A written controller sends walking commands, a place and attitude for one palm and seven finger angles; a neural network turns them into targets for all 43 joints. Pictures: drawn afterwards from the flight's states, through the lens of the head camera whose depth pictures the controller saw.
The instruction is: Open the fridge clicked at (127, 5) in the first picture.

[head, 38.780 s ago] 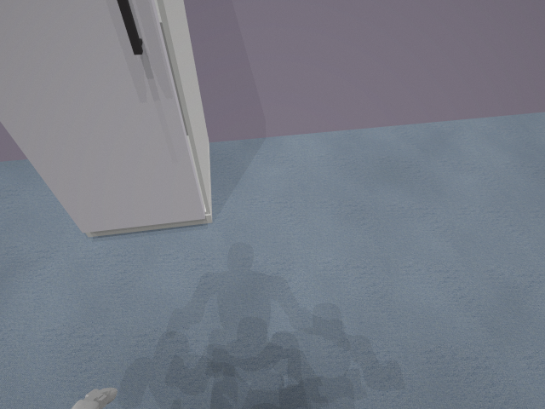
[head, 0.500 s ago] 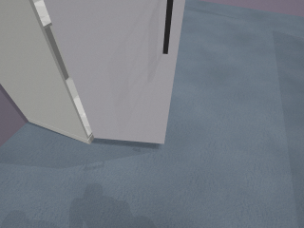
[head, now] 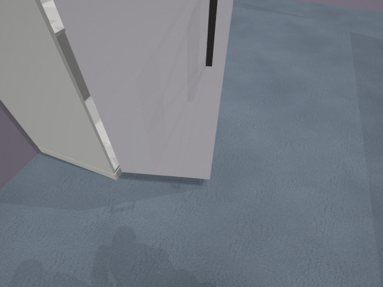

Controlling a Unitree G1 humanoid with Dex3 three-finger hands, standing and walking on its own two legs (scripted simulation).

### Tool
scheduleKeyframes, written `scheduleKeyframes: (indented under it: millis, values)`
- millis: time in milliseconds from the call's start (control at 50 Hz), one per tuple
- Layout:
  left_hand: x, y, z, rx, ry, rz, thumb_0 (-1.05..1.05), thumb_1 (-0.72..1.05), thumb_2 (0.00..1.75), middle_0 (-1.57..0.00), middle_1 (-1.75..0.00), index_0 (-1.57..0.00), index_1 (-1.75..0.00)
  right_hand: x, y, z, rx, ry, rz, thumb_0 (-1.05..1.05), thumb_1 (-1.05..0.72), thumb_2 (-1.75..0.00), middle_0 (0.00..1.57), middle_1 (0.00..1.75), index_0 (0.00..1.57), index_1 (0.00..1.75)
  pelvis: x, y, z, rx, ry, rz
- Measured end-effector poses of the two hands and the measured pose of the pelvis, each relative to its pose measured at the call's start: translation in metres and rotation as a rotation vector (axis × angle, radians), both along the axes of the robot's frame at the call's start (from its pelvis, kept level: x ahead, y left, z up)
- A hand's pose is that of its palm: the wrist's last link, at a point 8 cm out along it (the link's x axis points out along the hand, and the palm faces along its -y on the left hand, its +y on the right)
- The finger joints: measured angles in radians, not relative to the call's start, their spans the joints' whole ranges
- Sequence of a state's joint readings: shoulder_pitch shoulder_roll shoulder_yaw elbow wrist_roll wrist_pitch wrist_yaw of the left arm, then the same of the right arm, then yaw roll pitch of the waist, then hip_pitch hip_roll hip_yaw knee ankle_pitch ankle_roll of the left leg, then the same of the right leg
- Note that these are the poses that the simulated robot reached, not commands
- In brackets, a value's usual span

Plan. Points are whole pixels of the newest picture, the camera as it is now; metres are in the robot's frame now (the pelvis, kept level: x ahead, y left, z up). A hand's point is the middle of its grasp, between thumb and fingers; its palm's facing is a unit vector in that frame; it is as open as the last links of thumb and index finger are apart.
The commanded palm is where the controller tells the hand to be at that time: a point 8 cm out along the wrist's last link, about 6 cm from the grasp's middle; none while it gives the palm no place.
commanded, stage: look to check the result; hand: right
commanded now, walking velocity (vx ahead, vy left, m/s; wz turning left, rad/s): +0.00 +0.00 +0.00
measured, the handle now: (212, 13) +0.75 +0.00 +0.23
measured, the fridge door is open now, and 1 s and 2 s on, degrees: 74 74 74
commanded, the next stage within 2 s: stand and wait in 0.44 s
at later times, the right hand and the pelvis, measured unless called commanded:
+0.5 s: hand out of the picture +0.08 -0.22 -0.16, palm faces -0.03 +0.96 -0.29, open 7.4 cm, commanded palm none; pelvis +0.02 +0.01 +0.00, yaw +0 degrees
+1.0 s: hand out of the picture +0.11 -0.22 -0.16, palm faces -0.04 +0.95 -0.31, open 7.4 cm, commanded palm none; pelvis +0.04 +0.02 +0.01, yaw +0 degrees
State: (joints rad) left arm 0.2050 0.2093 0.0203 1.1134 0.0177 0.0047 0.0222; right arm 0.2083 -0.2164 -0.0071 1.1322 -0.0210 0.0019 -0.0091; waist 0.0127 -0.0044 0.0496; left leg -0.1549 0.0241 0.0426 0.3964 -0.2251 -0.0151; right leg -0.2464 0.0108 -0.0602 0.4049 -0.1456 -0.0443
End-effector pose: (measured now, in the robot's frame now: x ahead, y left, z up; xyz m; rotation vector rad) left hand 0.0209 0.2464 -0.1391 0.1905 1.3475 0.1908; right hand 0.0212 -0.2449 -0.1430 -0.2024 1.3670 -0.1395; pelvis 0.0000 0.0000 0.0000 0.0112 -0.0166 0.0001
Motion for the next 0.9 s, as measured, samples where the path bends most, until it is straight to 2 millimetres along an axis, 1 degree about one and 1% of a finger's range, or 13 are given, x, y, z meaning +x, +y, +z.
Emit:
scheduleKeyframes:
  millis: [120,220,320,460,580,720,900]
  values:
    - [0.008,0.007,0.001,0.01,0.001,-0.009,0.0,0.91,0.9,-0.2,-0.3,-0.2,-0.3,-0.001,-0.01,0.004,-0.026,0.018,-0.004,0.01,-0.91,-0.9,0.2,0.3,0.2,0.3,0.004,0.001,0.001,-0.001,-0.002,-0.001]
    - [0.019,0.014,0.003,0.022,-0.014,-0.019,0.0,0.91,0.9,-0.2,-0.3,-0.21,-0.3,0.006,-0.016,0.006,-0.041,0.008,0.001,0.01,-0.91,-0.9,0.2,0.3,0.2,0.3,0.006,0.002,0.001,-0.002,-0.004,-0.001]
    - [0.034,0.023,0.007,0.039,-0.04,-0.031,0.0,0.91,0.9,-0.2,-0.3,-0.21,-0.3,0.02,-0.019,0.009,-0.05,-0.019,0.013,0.01,-0.91,-0.9,0.2,0.3,0.2,0.3,0.009,0.003,0.002,-0.003,-0.003,-0.001]
    - [0.054,0.036,0.015,0.066,-0.079,-0.044,0.0,0.91,0.9,-0.2,-0.3,-0.21,-0.3,0.045,-0.024,0.014,-0.062,-0.069,0.032,0.01,-0.91,-0.9,0.2,0.3,0.2,0.3,0.014,0.005,0.003,-0.005,-0.001,0.0]
    - [0.068,0.044,0.02,0.083,-0.102,-0.055,0.0,0.91,0.9,-0.2,-0.3,-0.21,-0.3,0.064,-0.027,0.018,-0.073,-0.105,0.044,0.01,-0.9,-0.9,0.2,0.3,0.2,0.3,0.019,0.007,0.004,-0.006,0.0,-0.001]
    - [0.078,0.051,0.022,0.09,-0.108,-0.063,0.0,0.91,0.9,-0.2,-0.3,-0.21,-0.3,0.077,-0.028,0.022,-0.083,-0.118,0.052,0.01,-0.9,-0.9,0.2,0.3,0.2,0.3,0.025,0.01,0.005,-0.009,0.004,-0.001]
    - [0.082,0.053,0.02,0.084,-0.095,-0.062,0.01,0.91,0.9,-0.2,-0.3,-0.21,-0.3,0.08,-0.025,0.023,-0.09,-0.105,0.05,0.01,-0.9,-0.9,0.2,0.3,0.2,0.3,0.033,0.014,0.005,-0.012,0.006,0.0]
